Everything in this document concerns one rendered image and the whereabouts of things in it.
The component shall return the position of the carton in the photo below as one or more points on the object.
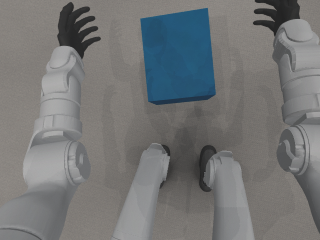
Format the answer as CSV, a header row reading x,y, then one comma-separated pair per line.
x,y
178,57

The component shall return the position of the robot left upper arm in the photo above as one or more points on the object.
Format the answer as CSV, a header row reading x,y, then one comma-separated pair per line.
x,y
53,172

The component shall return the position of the left robot thigh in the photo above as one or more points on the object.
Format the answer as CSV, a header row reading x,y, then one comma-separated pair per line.
x,y
136,220

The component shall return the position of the left robot hand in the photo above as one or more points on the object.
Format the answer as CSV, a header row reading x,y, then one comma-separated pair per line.
x,y
68,30

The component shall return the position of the left robot forearm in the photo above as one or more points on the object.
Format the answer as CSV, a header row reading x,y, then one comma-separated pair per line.
x,y
60,101

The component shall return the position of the right robot forearm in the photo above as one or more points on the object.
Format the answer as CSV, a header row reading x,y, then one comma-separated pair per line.
x,y
297,54

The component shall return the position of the right robot hand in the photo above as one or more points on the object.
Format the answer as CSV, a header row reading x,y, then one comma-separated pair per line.
x,y
286,10

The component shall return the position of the right robot shin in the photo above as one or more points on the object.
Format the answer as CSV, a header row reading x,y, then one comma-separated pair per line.
x,y
221,154

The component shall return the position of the robot right upper arm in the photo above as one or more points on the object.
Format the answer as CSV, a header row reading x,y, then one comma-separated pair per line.
x,y
298,152

